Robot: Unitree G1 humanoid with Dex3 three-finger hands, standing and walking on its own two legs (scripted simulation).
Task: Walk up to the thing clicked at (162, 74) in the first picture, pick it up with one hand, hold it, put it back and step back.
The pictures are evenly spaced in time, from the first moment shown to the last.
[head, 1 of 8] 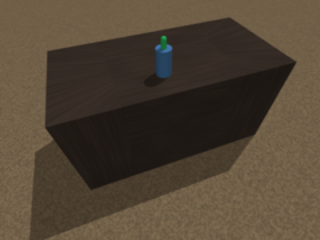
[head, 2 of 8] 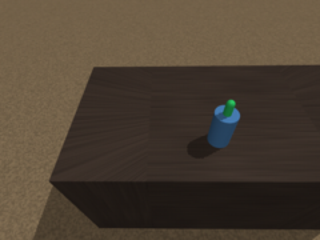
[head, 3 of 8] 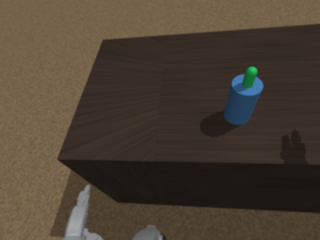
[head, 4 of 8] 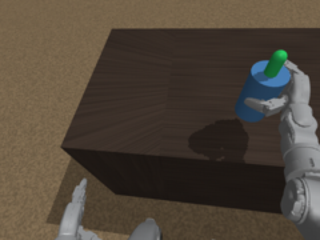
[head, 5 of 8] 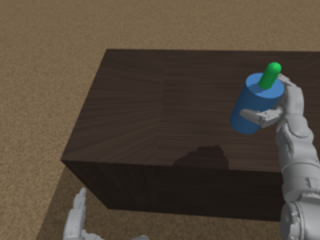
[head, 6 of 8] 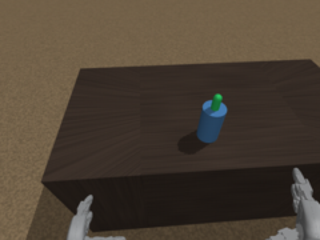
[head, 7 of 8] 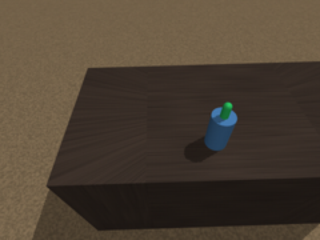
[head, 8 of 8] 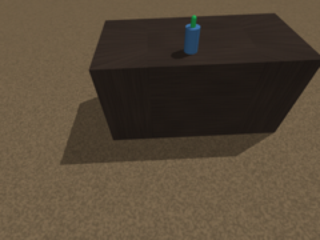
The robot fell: no
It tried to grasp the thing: yes
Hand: right
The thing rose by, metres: 0.23
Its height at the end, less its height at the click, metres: +0.00
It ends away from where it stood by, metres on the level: 0.02
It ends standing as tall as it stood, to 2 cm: yes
